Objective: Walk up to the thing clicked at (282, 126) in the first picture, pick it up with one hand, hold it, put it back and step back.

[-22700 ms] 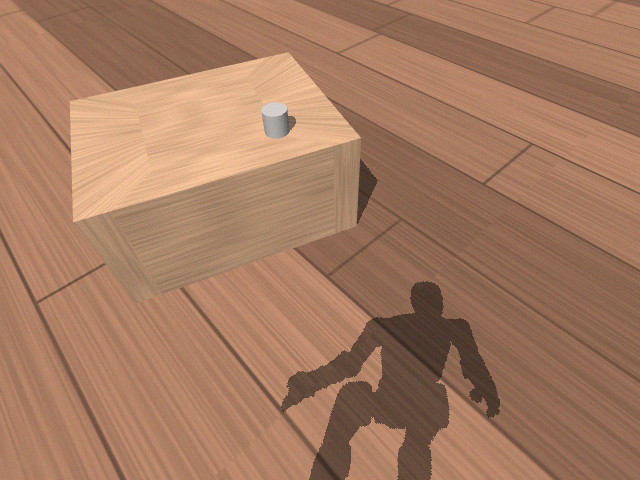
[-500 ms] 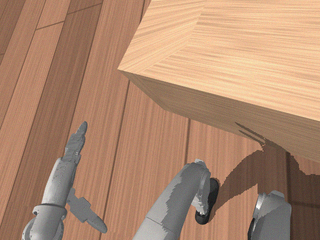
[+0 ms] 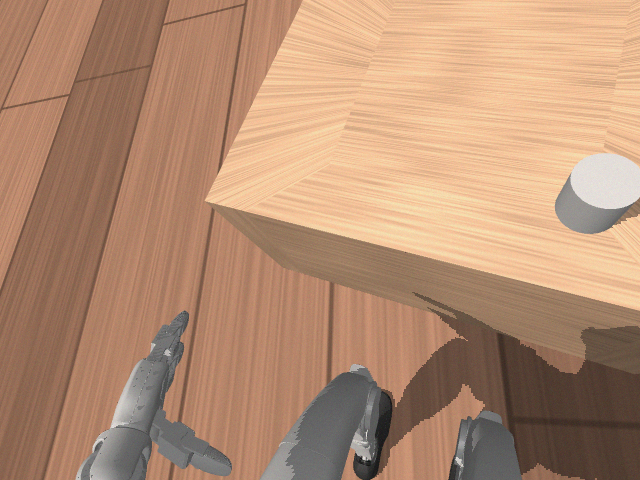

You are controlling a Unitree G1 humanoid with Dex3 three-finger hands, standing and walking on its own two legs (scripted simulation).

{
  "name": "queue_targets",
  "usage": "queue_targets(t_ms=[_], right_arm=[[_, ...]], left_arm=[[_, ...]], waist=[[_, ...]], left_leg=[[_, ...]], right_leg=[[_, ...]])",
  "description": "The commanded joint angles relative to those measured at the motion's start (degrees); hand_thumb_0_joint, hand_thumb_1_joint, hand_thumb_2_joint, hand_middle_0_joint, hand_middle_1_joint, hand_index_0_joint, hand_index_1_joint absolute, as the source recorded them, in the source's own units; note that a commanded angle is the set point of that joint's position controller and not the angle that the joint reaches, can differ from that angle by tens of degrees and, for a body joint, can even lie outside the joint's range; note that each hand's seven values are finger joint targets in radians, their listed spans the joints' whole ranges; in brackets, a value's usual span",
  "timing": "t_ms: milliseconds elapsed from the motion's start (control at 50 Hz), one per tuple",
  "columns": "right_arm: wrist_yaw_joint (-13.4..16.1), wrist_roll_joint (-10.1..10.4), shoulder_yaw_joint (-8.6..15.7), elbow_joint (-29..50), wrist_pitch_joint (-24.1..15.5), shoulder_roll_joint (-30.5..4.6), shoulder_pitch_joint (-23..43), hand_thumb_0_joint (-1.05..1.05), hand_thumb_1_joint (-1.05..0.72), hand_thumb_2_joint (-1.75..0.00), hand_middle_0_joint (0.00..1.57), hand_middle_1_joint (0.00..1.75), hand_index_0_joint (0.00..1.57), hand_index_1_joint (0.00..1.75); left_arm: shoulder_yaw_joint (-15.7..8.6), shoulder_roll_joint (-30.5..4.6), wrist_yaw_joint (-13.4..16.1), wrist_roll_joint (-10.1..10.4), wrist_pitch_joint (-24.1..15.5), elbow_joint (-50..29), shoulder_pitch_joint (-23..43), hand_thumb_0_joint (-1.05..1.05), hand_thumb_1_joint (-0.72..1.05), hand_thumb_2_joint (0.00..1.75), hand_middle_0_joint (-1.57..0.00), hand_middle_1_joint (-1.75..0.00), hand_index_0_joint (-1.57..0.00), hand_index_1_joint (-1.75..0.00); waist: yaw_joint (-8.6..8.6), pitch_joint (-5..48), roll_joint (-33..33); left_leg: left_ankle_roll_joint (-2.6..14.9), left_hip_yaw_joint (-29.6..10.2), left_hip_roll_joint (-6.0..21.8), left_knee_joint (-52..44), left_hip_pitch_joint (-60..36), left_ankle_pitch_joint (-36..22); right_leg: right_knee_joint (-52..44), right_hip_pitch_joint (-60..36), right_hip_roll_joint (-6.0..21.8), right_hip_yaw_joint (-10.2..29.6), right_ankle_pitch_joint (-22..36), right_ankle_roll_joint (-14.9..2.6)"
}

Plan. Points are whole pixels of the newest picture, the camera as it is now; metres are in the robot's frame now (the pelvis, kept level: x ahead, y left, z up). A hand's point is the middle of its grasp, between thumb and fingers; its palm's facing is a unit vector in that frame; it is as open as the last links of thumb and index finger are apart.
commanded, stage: home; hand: right
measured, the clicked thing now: (595, 195) +0.55 -0.21 -0.17
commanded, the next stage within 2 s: none
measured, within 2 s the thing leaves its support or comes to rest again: neither
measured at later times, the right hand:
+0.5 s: hand out of the picture +0.35 -0.25 -0.01, palm faces +0.19 +0.94 -0.27, open 17.3 cm
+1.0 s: hand out of the picture +0.18 -0.18 +0.00, palm faces +0.17 +0.95 -0.24, open 17.7 cm
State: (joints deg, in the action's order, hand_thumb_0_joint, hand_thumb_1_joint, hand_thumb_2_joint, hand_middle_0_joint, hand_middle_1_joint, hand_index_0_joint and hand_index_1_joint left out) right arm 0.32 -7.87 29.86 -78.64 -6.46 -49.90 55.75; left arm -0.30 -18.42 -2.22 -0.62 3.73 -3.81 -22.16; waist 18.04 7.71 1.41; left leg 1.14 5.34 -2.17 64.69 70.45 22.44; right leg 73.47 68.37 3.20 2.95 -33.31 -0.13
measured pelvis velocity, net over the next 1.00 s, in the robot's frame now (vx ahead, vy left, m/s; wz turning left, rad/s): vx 0.03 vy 0.01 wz -0.07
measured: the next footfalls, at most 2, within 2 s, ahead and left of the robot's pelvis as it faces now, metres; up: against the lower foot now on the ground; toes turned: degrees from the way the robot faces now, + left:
none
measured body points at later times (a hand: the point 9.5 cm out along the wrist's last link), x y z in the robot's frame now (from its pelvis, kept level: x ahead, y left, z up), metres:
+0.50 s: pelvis +0.04 -0.01 +0.06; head +0.11 -0.04 +0.51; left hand +0.21 +0.22 +0.02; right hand +0.34 -0.30 +0.01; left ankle +0.07 +0.12 -0.62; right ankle +0.00 -0.11 -0.62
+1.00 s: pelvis +0.03 +0.01 +0.07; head +0.06 +0.00 +0.52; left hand +0.20 +0.23 -0.01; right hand +0.17 -0.23 +0.02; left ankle +0.07 +0.12 -0.63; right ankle +0.00 -0.11 -0.63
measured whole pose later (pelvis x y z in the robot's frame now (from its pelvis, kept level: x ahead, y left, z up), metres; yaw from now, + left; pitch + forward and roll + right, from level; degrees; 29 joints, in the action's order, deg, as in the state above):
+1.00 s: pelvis +0.03 +0.01 +0.07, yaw -4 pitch +7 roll +2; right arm 7.2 2.0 -1.1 -4.5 8.9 -12.4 -26.1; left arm 2.1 -12.2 7.6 2.8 0.7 25.1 -16.9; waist 0.9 4.5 -0.5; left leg 1.1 4.3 -0.1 50.0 35.2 22.0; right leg 53.5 31.7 0.8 2.0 -29.1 -0.1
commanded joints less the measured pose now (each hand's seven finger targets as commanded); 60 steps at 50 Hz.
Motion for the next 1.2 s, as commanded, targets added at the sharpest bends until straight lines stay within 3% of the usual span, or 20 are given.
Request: queue_targets(t_ms=[0,40,60,80,120,180,280,320,340,400,460,520,600,640,660,700,800,820,1060,1180], right_arm=[[2.61,0.38,-0.73,7.10,-3.38,-13.35,20.01,0.00,0.52,-0.07,0.06,0.06,0.06,0.06],[2.47,0.85,-1.93,6.34,-3.44,-8.94,18.58,0.00,0.54,-0.06,0.05,0.06,0.05,0.05],[1.96,1.32,-6.24,7.65,-3.53,-2.71,17.31,0.00,0.52,-0.07,0.06,0.06,0.06,0.06],[2.10,1.21,-2.56,3.66,-2.63,-5.23,7.23,0.00,0.56,-0.05,0.05,0.05,0.05,0.05],[1.70,1.94,-1.46,7.74,-0.74,-6.41,-5.92,0.00,0.56,-0.05,0.05,0.05,0.05,0.05],[0.63,4.79,-6.39,22.21,2.87,0.27,-13.14,0.00,0.60,-0.02,0.05,0.04,0.05,0.04],[1.94,7.39,-12.80,41.70,6.68,7.92,-12.70,0.00,0.50,-0.08,0.06,0.06,0.06,0.06],[3.03,7.46,-11.29,47.04,6.23,7.15,-18.69,0.00,0.50,-0.08,0.06,0.06,0.06,0.06],[3.34,7.69,-13.23,46.76,6.10,11.08,-21.52,0.00,0.53,-0.07,0.06,0.06,0.06,0.06],[4.48,8.72,-14.49,55.27,4.12,15.02,-28.11,0.00,0.52,-0.07,0.06,0.06,0.06,0.06],[4.70,9.83,-18.07,56.70,4.39,23.03,-40.72,0.00,0.53,-0.07,0.06,0.06,0.06,0.06],[5.35,9.95,-18.39,60.68,5.10,21.64,-46.41,0.00,0.50,-0.08,0.06,0.06,0.06,0.06],[5.08,10.63,-22.73,67.31,6.79,26.28,-55.41,0.00,0.54,-0.07,0.06,0.06,0.06,0.06],[4.74,10.75,-24.02,71.82,7.54,27.55,-60.42,0.00,0.53,-0.07,0.06,0.06,0.06,0.06],[5.92,10.66,-22.79,72.98,8.23,27.68,-65.00,0.00,0.60,-0.03,0.05,0.04,0.05,0.04],[5.51,10.85,-28.50,77.22,9.21,33.52,-71.43,0.00,0.57,-0.04,0.05,0.05,0.05,0.05],[6.62,10.13,-27.82,84.76,10.19,31.64,-74.76,0.00,0.61,-0.02,0.05,0.04,0.05,0.04],[7.09,9.90,-25.46,86.03,10.48,29.05,-75.23,0.00,0.61,-0.02,0.05,0.04,0.05,0.04],[8.27,8.95,-29.90,86.61,13.19,34.04,-79.90,0.00,0.61,0.00,0.04,0.04,0.04,0.04],[8.34,8.85,-26.87,85.51,13.72,31.96,-80.99,0.00,0.61,0.00,0.04,0.04,0.04,0.04]], left_arm=[[2.37,-4.23,0.68,0.17,-2.79,-9.74,11.84,0.00,0.08,0.51,-0.13,-0.18,-0.13,-0.19],[5.51,-1.41,0.55,0.14,-2.98,-11.92,13.17,0.00,0.24,0.56,-0.14,-0.20,-0.14,-0.20],[7.67,1.02,0.22,0.33,-3.22,-14.09,12.65,0.00,0.32,0.59,-0.15,-0.21,-0.14,-0.21],[5.38,-2.13,0.30,0.42,-3.02,-15.01,9.03,0.00,0.40,0.64,-0.15,-0.22,-0.15,-0.22],[0.25,-5.83,0.24,1.10,-1.35,-12.25,-6.57,0.00,0.47,0.65,-0.16,-0.23,-0.16,-0.23],[-3.13,-6.53,0.10,2.43,1.11,-9.18,-12.11,0.00,0.57,0.71,-0.17,-0.24,-0.17,-0.24],[-1.06,-3.42,1.30,3.60,1.08,-1.44,0.65,0.00,0.72,0.81,-0.19,-0.27,-0.18,-0.27],[-2.77,-4.44,2.15,3.64,0.47,-1.70,-0.13,0.00,0.81,0.85,-0.19,-0.28,-0.19,-0.28],[-2.44,-4.18,2.45,3.52,0.33,-2.10,0.96,0.00,0.86,0.88,-0.20,-0.29,-0.20,-0.29],[3.76,1.13,3.41,3.56,-0.32,-6.33,7.11,0.00,0.81,0.85,-0.19,-0.28,-0.19,-0.28],[3.39,1.94,4.60,3.09,0.56,1.26,1.33,0.00,0.85,0.87,-0.20,-0.29,-0.19,-0.29],[1.13,-0.19,5.27,2.81,0.87,3.46,1.96,0.00,0.86,0.88,-0.20,-0.29,-0.20,-0.29],[-3.63,-2.71,6.39,2.93,0.98,6.10,-2.26,0.00,0.87,0.88,-0.20,-0.29,-0.20,-0.29],[-3.96,-2.71,6.34,3.22,0.65,3.98,-1.08,0.00,0.87,0.89,-0.20,-0.29,-0.20,-0.29],[0.05,-0.46,6.53,3.69,0.43,16.86,3.34,0.00,0.89,0.90,-0.20,-0.30,-0.20,-0.30],[0.05,0.10,7.41,3.98,-1.12,13.95,3.92,0.00,0.90,0.90,-0.20,-0.30,-0.20,-0.30],[-0.31,0.04,8.70,3.59,-3.84,16.60,7.65,0.00,0.90,0.90,-0.20,-0.30,-0.20,-0.30],[-1.23,-1.23,9.20,3.42,-4.32,17.82,7.23,0.00,0.90,0.90,-0.20,-0.29,-0.20,-0.30],[-0.24,0.33,11.09,2.47,-10.26,20.80,10.43,0.00,0.90,0.90,-0.20,-0.30,-0.20,-0.30],[-0.29,-0.08,10.80,2.36,-11.66,21.82,11.18,0.00,0.90,0.90,-0.20,-0.30,-0.20,-0.30]], waist=[[-6.58,32.82,-18.93],[-7.19,35.80,-18.58],[-6.59,36.53,-18.20],[-6.73,35.66,-16.25],[-4.84,32.43,-13.87],[-4.60,27.19,-12.06],[-9.94,19.53,-13.82],[-11.67,22.42,-14.40],[-11.12,21.63,-13.49],[-15.20,26.14,-12.07],[-15.55,18.14,-10.37],[-16.92,15.62,-10.17],[-15.31,8.63,-7.14],[-15.71,7.18,-3.81],[-17.11,5.66,-3.42],[-15.65,4.70,-0.24],[-15.76,3.04,-2.39],[-15.88,3.95,-2.91],[-16.76,1.76,-2.31],[-17.97,0.04,-1.54]], left_leg=[[0.64,-2.81,-0.74,-6.54,-28.45,-17.13],[0.44,-2.80,-0.88,-7.40,-33.09,-19.10],[0.45,-2.69,-1.03,-7.74,-34.97,-19.66],[0.27,-2.45,-0.96,-8.33,-36.79,-21.90],[-0.02,-2.23,-1.02,-9.62,-39.13,-26.87],[0.21,-2.25,-1.00,-11.57,-36.17,-27.07],[1.27,-2.08,-0.21,-14.80,-30.58,-14.71],[1.24,-1.98,0.05,-15.41,-35.13,-16.71],[1.19,-2.05,0.18,-15.74,-35.73,-17.88],[1.57,-2.33,0.77,-15.83,-44.85,-24.03],[1.68,-2.87,1.56,-17.65,-46.37,-23.23],[1.46,-3.11,2.07,-18.93,-46.64,-21.06],[0.89,-2.28,1.75,-20.75,-43.80,-17.05],[0.51,-2.10,1.88,-21.71,-44.07,-15.80],[0.51,-1.73,1.26,-21.29,-44.68,-16.14],[0.17,-2.09,1.59,-21.93,-44.77,-15.59],[-0.02,-2.75,1.89,-22.36,-43.40,-12.32],[-0.02,-2.99,2.05,-22.22,-43.72,-12.84],[-0.55,-3.18,2.52,-24.83,-43.54,-2.06],[-0.60,-2.61,2.31,-24.48,-43.69,-1.25]], right_leg=[[-12.18,-19.87,-1.28,-0.95,26.43,0.90],[-13.38,-21.04,-1.45,-1.47,27.32,0.97],[-14.24,-22.14,-1.53,-1.61,27.58,1.10],[-14.64,-22.68,-1.62,-1.65,29.12,0.95],[-15.81,-24.63,-1.79,-1.76,32.90,0.85],[-17.76,-29.44,-1.82,-1.19,35.91,0.35],[-23.75,-34.71,-1.29,-0.81,29.31,0.25],[-25.07,-38.31,-1.52,-1.16,31.56,0.84],[-25.16,-39.27,-1.40,-1.15,33.53,1.09],[-25.23,-41.76,-2.19,-1.64,40.38,1.47],[-27.70,-39.47,-2.55,-2.45,36.36,1.50],[-29.02,-39.78,-2.83,-2.92,33.15,1.41],[-31.29,-40.31,-2.47,-2.94,29.20,1.00],[-31.69,-39.68,-2.64,-2.93,26.78,0.51],[-30.26,-38.74,-2.44,-1.75,26.56,0.21],[-30.18,-39.11,-2.59,-2.41,24.04,-0.48],[-29.74,-37.27,-3.06,-2.43,20.17,-0.73],[-29.29,-37.96,-3.06,-2.42,20.52,-0.76],[-30.19,-34.22,-3.94,-2.45,9.60,-1.36],[-30.58,-32.80,-3.82,-2.26,9.25,-1.18]])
